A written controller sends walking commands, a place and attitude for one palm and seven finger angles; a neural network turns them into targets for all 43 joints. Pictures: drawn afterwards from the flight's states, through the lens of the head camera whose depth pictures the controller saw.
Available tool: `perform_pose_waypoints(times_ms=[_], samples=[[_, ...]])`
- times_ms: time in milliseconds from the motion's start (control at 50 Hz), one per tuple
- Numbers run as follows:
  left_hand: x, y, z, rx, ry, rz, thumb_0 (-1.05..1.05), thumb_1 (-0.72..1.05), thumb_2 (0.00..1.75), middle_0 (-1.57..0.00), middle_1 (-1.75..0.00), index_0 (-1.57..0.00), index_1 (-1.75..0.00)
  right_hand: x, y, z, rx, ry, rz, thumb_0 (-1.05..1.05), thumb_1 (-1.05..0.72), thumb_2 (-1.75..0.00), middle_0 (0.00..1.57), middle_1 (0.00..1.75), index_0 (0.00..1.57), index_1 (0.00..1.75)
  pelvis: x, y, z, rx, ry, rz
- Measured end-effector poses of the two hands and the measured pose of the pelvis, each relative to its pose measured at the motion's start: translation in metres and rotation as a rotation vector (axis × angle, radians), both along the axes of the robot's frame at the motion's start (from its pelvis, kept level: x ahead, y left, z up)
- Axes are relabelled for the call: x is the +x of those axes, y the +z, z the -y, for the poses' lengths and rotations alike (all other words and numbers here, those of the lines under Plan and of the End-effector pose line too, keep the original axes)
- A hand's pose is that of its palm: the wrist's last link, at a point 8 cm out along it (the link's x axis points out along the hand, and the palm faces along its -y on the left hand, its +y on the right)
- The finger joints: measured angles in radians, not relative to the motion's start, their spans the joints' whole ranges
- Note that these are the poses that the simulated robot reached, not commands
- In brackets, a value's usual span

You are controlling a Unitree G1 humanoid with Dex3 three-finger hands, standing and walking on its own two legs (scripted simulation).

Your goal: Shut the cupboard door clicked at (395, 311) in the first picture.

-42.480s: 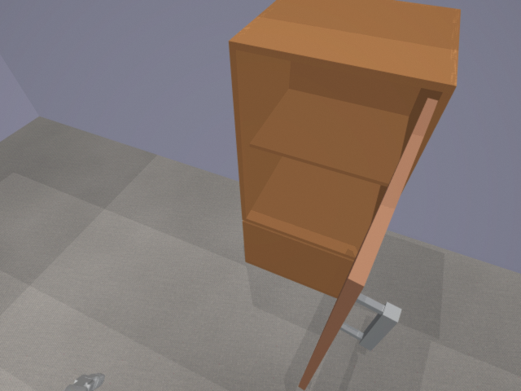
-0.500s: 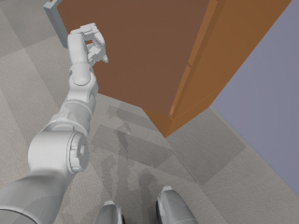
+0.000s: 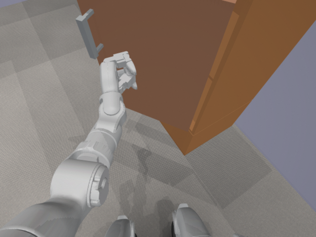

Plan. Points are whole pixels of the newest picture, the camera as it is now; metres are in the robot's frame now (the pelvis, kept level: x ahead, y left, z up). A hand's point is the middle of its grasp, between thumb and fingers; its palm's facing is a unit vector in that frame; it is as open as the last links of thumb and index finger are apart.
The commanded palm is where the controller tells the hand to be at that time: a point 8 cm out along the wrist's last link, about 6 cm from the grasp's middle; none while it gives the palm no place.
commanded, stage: draw the hand back to the body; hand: left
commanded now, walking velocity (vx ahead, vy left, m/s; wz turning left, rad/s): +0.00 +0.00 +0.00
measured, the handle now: (92, 35) +0.68 +0.13 +0.07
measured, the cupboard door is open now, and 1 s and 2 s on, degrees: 34 34 34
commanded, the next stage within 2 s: step back with the hand held close in 1.54 s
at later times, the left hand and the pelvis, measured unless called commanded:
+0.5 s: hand (77, 108) +0.37 +0.12 +0.15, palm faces +0.03 -1.00 -0.05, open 3.1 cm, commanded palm +0.33 +0.18 +0.16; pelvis +0.02 +0.00 +0.05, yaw +0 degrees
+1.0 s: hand out of the picture +0.25 +0.24 +0.21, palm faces +0.36 -0.87 -0.34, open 4.9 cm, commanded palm +0.21 +0.29 +0.23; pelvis +0.04 +0.01 +0.08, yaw +1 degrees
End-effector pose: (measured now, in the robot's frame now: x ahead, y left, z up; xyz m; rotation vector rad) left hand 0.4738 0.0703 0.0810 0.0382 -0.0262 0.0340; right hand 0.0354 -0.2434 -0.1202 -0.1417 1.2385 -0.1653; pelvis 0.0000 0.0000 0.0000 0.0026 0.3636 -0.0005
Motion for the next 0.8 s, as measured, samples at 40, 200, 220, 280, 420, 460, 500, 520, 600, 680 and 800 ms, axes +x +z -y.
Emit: perform_pose_waypoints(times_ms=[40, 200, 220, 280, 420, 460, 500, 520, 600, 680, 800], samples=[[0.001, 0.002, -0.004, -0.008, 0.008, 0.005, 0.02, 0.89, 0.9, -1.3, -1.5, -1.3, -1.5, -0.006, 0.0, -0.001, 0.004, -0.011, -0.01, 0.01, -0.91, -0.9, 0.2, 0.3, 0.2, 0.3, -0.001, 0.001, 0.0, 0.002, -0.007, 0.001], [-0.037, 0.016, -0.052, 0.001, 0.046, 0.008, 0.02, 0.89, 0.9, -1.3, -1.5, -1.3, -1.5, -0.017, 0.019, 0.0, 0.025, -0.068, -0.017, 0.01, -0.91, -0.9, 0.2, 0.3, 0.2, 0.3, 0.007, 0.023, 0.002, 0.008, -0.041, 0.074], [-0.045, 0.019, -0.058, -0.002, 0.05, 0.004, 0.02, 0.9, 0.9, -1.3, -1.5, -1.3, -1.5, -0.015, 0.024, 0.001, 0.022, -0.068, -0.009, 0.01, -0.91, -0.9, 0.2, 0.3, 0.2, 0.3, 0.008, 0.027, 0.002, 0.007, -0.04, 0.089], [-0.068, 0.033, -0.075, -0.011, 0.051, 0.021, 0.02, 0.9, 0.9, -1.3, -1.5, -1.3, -1.5, -0.002, 0.036, 0.007, -0.002, -0.058, 0.035, 0.01, -0.91, -0.9, 0.2, 0.3, 0.2, 0.3, 0.011, 0.036, 0.003, 0.0, -0.03, 0.131], [-0.106, 0.058, -0.095, -0.011, 0.007, 0.045, 0.02, 0.9, 0.9, -1.3, -1.5, -1.3, -1.49, 0.062, 0.064, 0.017, -0.054, 0.006, 0.232, 0.01, -0.91, -0.9, 0.2, 0.3, 0.2, 0.3, 0.014, 0.048, 0.002, -0.008, -0.006, 0.213], [-0.117, 0.063, -0.099, -0.012, -0.004, 0.04, 0.02, 0.9, 0.9, -1.29, -1.48, -1.28, -1.48, 0.084, 0.073, 0.015, -0.056, 0.022, 0.307, 0.01, -0.91, -0.9, 0.2, 0.3, 0.2, 0.3, 0.015, 0.051, 0.0, -0.007, -0.006, 0.234], [-0.129, 0.069, -0.103, 0.013, -0.009, 0.035, 0.02, 0.9, 0.9, -1.27, -1.46, -1.26, -1.46, 0.106, 0.082, 0.011, -0.051, 0.034, 0.376, 0.02, -0.91, -0.9, 0.2, 0.3, 0.2, 0.3, 0.016, 0.053, 0.0, -0.003, -0.008, 0.256], [-0.135, 0.072, -0.105, 0.046, -0.012, 0.028, 0.02, 0.9, 0.9, -1.25, -1.44, -1.25, -1.44, 0.117, 0.088, 0.008, -0.049, 0.035, 0.404, 0.02, -0.91, -0.9, 0.2, 0.3, 0.2, 0.3, 0.017, 0.056, 0.0, -0.001, -0.009, 0.271], [-0.159, 0.084, -0.121, 0.143, 0.01, -0.004, 0.02, 0.89, 0.9, -1.18, -1.36, -1.18, -1.36, 0.153, 0.109, -0.009, -0.038, 0.052, 0.497, 0.01, -0.91, -0.9, 0.2, 0.3, 0.2, 0.3, 0.021, 0.065, -0.001, 0.002, -0.006, 0.325], [-0.18, 0.097, -0.145, 0.185, 0.086, -0.019, 0.02, 0.89, 0.9, -1.09, -1.26, -1.08, -1.26, 0.177, 0.125, -0.027, -0.019, 0.099, 0.553, 0.01, -0.91, -0.9, 0.2, 0.3, 0.2, 0.3, 0.025, 0.073, -0.003, -0.001, 0.003, 0.365], [-0.214, 0.116, -0.177, 0.228, 0.198, -0.012, 0.02, 0.89, 0.9, -0.93, -1.09, -0.93, -1.09, 0.192, 0.132, -0.05, 0.014, 0.174, 0.577, 0.01, -0.9, -0.9, 0.2, 0.3, 0.2, 0.3, 0.031, 0.079, -0.006, -0.003, 0.014, 0.401]])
